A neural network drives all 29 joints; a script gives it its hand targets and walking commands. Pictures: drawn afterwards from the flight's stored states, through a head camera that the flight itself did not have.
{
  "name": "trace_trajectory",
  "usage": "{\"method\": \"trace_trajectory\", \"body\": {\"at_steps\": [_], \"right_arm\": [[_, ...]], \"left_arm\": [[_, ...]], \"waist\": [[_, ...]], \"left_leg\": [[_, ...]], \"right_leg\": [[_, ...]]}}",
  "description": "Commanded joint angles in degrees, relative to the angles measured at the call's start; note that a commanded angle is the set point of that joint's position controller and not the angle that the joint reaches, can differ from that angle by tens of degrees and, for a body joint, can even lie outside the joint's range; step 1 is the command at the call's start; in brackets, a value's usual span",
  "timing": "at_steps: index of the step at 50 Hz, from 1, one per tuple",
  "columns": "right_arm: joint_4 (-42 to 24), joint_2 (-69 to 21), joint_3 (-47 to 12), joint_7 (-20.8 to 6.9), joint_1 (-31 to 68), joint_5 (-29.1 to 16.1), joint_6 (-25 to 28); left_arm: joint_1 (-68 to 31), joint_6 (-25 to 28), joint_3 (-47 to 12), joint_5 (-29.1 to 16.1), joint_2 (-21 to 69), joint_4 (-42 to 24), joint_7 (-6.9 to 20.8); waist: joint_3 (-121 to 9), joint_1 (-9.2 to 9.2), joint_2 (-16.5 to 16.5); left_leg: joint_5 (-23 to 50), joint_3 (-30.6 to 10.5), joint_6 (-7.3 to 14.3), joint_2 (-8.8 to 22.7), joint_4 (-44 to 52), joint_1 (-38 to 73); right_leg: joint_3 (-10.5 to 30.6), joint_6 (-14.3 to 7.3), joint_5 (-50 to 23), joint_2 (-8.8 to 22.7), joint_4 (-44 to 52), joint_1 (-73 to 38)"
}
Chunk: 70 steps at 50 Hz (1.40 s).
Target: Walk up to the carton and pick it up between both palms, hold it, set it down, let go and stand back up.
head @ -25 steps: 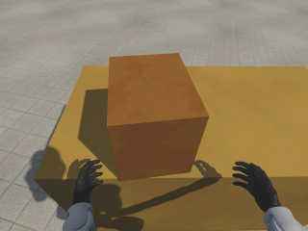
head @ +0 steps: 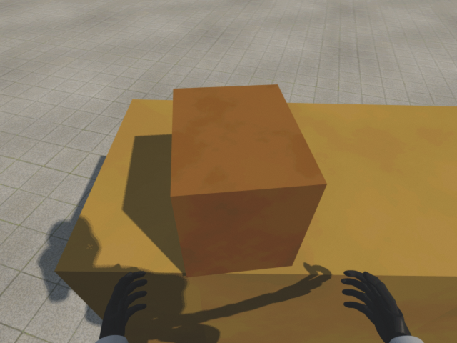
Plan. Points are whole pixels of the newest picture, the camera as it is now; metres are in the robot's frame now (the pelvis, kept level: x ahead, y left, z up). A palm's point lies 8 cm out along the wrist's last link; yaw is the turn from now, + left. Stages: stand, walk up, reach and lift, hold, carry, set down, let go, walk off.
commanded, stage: set down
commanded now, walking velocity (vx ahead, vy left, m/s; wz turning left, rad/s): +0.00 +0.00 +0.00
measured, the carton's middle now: (233, 178) +0.43 +0.02 +0.05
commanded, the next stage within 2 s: let go in 0.72 s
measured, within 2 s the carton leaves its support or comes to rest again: neither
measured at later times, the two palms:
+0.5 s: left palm out of the picture +0.14 +0.23 -0.07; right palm out of the picture +0.16 -0.22 -0.06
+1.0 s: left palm out of the picture +0.15 +0.23 -0.08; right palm out of the picture +0.15 -0.22 -0.08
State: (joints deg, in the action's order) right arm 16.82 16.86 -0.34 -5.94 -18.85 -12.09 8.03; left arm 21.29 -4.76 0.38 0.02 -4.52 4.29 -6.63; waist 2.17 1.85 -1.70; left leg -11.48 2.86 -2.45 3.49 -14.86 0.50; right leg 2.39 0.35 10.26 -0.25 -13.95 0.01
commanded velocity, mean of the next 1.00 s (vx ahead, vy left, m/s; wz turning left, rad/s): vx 0.00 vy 0.00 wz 0.00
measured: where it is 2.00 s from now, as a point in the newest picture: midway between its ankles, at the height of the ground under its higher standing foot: outside the picture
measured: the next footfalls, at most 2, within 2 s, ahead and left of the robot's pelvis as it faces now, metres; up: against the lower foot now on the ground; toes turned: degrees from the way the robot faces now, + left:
none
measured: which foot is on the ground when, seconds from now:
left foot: down 0.00-1.00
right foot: down 0.00-1.00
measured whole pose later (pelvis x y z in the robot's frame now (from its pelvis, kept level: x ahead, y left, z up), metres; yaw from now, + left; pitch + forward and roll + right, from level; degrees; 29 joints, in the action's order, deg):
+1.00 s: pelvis -0.01 +0.01 -0.01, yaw +0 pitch -5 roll -1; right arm 41.3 10.4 2.2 -0.6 -10.0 0.8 12.5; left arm 10.7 -7.7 1.2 0.5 -10.7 28.2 0.1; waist 4.4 0.6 -0.1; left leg -14.4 2.6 -1.8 3.2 -22.0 -2.2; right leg 2.4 1.2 12.7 0.1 -20.1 2.3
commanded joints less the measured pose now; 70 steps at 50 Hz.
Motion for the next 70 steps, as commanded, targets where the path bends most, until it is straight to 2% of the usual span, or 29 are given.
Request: {"method": "trace_trajectory", "body": {"at_steps": [1, 8, 9, 19, 26, 27, 37, 43, 46, 61, 63, 64, 66, 67, 70], "right_arm": [[-3.0, 5.9, 3.0, 0.8, 2.7, 2.2, 1.9], [2.4, 4.3, 3.1, 1.7, 4.7, 4.9, 2.9], [2.5, 4.1, 3.2, 1.7, 5.3, 5.1, 3.1], [10.3, 2.2, 3.8, 2.9, 7.5, 8.0, 3.9], [14.5, 0.6, 3.6, 3.8, 8.9, 9.8, 4.2], [15.6, 0.3, 3.5, 4.1, 8.9, 10.2, 4.1], [17.7, -1.1, 4.1, 5.3, 10.8, 12.6, 5.2], [19.0, -0.7, 4.3, 5.4, 11.4, 12.8, 5.7], [19.4, -0.4, 4.1, 5.5, 12.0, 12.9, 5.6], [20.0, 0.0, 4.2, 5.4, 12.9, 12.6, 4.7], [19.8, -0.2, 4.4, 5.4, 12.9, 12.8, 4.6], [20.7, 11.9, 6.5, 6.3, 9.1, 13.6, -0.4], [20.4, 10.0, 7.1, 6.6, 7.5, 13.0, -2.9], [20.2, 9.2, 6.9, 6.7, 7.5, 12.9, -3.5], [19.8, 8.5, 6.5, 5.9, 8.2, 13.3, -4.1]], "left_arm": [[-2.4, 2.0, 0.8, 0.3, -2.7, -2.3, 1.1], [-5.0, 1.9, 1.6, 0.7, -4.4, 3.5, 2.4], [-5.3, 2.1, 1.7, 0.5, -4.9, 3.6, 2.4], [-8.4, 1.0, 1.7, 0.2, -7.2, 10.2, 4.0], [-9.4, -0.3, 2.5, 0.5, -8.4, 13.8, 5.3], [-9.6, -0.6, 2.4, 0.5, -8.5, 15.2, 5.6], [-12.7, -1.4, 2.3, 0.2, -10.2, 17.1, 6.3], [-12.8, -1.7, 2.2, 0.5, -10.4, 18.2, 6.4], [-13.0, -1.9, 2.0, 0.5, -10.4, 19.0, 6.7], [-14.2, -2.0, 1.3, 0.8, -11.5, 18.3, 6.5], [-14.7, -2.0, 1.2, 0.6, -11.6, 18.0, 6.5], [-10.2, 2.5, 6.6, 2.7, -22.5, 24.5, 5.8], [-8.9, 4.3, 6.3, 1.9, -21.7, 26.8, 5.9], [-8.7, 5.1, 5.9, 1.8, -21.0, 26.6, 6.1], [-10.9, 6.5, 5.4, 1.5, -20.3, 28.1, 6.8]], "waist": [[-1.0, -0.04, 0.0], [-0.5, 0.28, 0.4], [-0.9, 0.75, 0.3], [-1.3, -0.13, 1.6], [-0.7, -0.05, 1.5], [-0.2, -0.53, 1.5], [-1.5, -1.02, 2.5], [-2.3, -1.06, 2.6], [-1.6, -1.20, 1.6], [-0.2, -0.89, 2.2], [-0.3, -1.06, 2.0], [-1.6, -1.22, -1.1], [-3.0, -1.53, 0.1], [-4.7, -0.99, -0.4], [-2.6, -1.67, 1.5]], "left_leg": [[15.8, 0.7, -0.7, -4.5, -1.1, 3.9], [15.8, 1.0, -0.5, -4.0, -1.9, 4.2], [15.8, 1.1, -0.5, -4.0, -2.1, 4.1], [14.8, 1.2, -0.5, -3.7, -3.6, 3.4], [13.8, 1.6, -0.4, -3.7, -4.5, 2.6], [13.4, 1.7, -0.4, -3.8, -4.6, 2.8], [12.2, 2.0, -0.6, -3.5, -5.5, 2.1], [12.8, 2.2, -0.7, -3.4, -5.8, 1.8], [12.5, 2.1, -0.5, -3.5, -5.8, 1.7], [10.4, 2.4, -0.5, -3.6, -5.3, 1.2], [9.5, 2.4, -0.2, -3.7, -5.2, 1.2], [18.6, -3.4, 3.1, 2.4, -9.3, -5.9], [12.6, -3.1, 4.1, 2.4, -9.2, -6.3], [11.7, -3.5, 4.5, 2.4, -9.4, -5.1], [8.2, -3.8, 4.6, 2.2, -9.5, -7.2]], "right_leg": [[-1.3, -2.1, -12.8, -1.9, 2.4, 5.8], [-2.0, -2.0, -9.7, -2.2, 1.8, 7.0], [-2.2, -1.9, -9.4, -2.2, 1.7, 7.0], [-2.8, -1.5, -7.6, -2.3, 0.3, 7.7], [-3.3, -0.7, -8.1, -2.0, -0.4, 7.9], [-3.3, -0.6, -7.9, -2.0, -0.5, 8.2], [-4.1, -0.4, -7.1, -2.1, -2.0, 7.8], [-4.4, -0.4, -7.7, -2.4, -2.6, 7.0], [-4.5, -0.3, -7.8, -2.3, -2.6, 7.5], [-3.9, -0.4, -6.1, -1.9, -2.7, 7.4], [-3.9, -0.4, -5.3, -1.8, -2.7, 7.9], [-1.4, -1.2, -10.5, 3.6, -7.4, 8.2], [0.4, -1.0, -9.5, 4.3, -7.2, 7.3], [0.3, -1.3, -8.2, 4.4, -7.7, 7.8], [0.7, -1.3, -5.2, 4.7, -7.4, 9.8]]}}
